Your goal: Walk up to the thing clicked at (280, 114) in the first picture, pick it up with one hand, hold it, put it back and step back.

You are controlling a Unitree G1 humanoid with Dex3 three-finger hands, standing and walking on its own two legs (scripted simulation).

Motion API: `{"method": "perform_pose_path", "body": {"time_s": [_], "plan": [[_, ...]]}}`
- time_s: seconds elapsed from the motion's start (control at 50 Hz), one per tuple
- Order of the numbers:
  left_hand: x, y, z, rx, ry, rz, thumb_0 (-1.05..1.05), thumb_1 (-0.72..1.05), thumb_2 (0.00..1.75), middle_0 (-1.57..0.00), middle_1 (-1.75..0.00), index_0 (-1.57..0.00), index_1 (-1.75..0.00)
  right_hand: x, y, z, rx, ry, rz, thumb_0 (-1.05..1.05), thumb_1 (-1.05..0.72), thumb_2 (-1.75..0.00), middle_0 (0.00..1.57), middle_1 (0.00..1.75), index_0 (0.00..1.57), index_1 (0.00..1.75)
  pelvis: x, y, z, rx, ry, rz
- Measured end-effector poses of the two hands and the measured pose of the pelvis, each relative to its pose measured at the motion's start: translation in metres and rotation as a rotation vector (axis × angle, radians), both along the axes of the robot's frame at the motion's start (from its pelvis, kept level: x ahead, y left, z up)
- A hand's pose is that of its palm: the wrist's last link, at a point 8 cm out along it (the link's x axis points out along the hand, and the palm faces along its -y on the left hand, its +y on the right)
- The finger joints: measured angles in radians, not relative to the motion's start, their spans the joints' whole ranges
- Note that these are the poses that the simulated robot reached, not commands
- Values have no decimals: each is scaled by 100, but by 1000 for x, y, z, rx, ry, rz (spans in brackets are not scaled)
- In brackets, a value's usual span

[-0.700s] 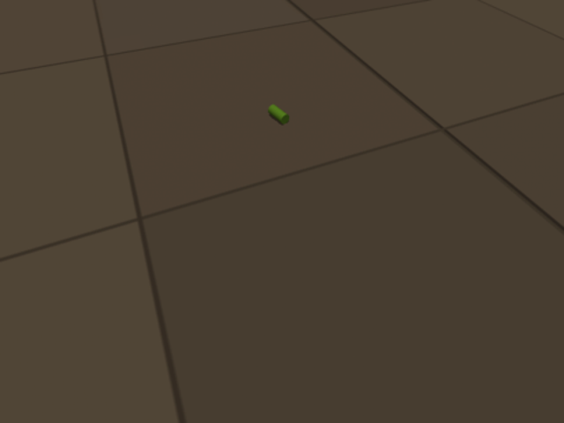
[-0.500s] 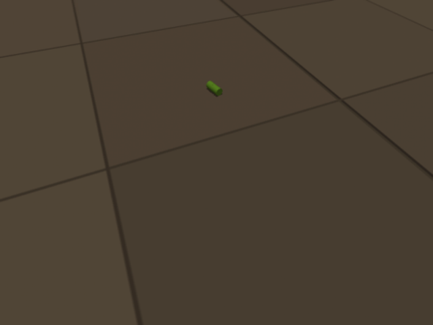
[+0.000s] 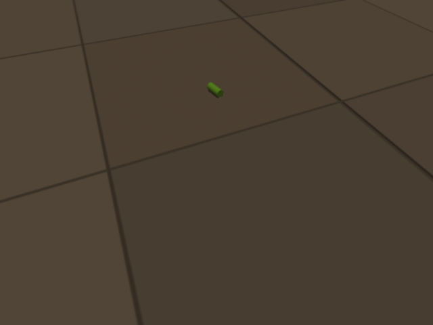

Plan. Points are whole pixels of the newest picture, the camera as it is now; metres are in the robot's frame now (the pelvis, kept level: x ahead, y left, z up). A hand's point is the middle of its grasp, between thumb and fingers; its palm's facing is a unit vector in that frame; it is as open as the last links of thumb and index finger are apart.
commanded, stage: stand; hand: left
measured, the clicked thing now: (215, 89) +1.89 +0.02 -0.75
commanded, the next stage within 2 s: walk up in 0.42 s
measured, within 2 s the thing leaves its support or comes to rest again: neither
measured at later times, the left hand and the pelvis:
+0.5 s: hand out of the picture +0.07 +0.26 -0.15, palm faces -0.07 -0.94 -0.34, open 7.4 cm; pelvis +0.00 +0.00 +0.00, yaw -4 degrees
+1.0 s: hand (131, 261) +0.28 +0.21 -0.13, palm faces -0.30 -0.84 -0.46, open 7.4 cm; pelvis +0.18 -0.06 -0.01, yaw -21 degrees
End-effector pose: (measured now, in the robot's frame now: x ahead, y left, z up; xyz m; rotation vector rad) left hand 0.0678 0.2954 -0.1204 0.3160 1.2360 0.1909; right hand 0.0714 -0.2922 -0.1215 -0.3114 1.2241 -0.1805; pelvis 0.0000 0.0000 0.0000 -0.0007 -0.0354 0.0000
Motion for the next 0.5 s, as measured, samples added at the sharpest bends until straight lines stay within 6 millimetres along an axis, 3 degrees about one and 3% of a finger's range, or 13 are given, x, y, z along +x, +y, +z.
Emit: {"method": "perform_pose_path", "body": {"time_s": [0.42, 0.5], "plan": [[-5, 1, 0, 3, 9, 10, 1, 91, 89, -21, -30, -20, -30, 2, 0, 0, 1, 4, 8, 0, -90, -90, 21, 30, 21, 30, 1, 0, 0, 0, 1, 5], [-4, 8, 3, 1, 29, -39, 1, 91, 89, -21, -30, -20, -30, 9, -9, 4, 22, -83, -23, 0, -90, -90, 21, 30, 21, 30, 5, 3, -4, 17, 22, -68]]}}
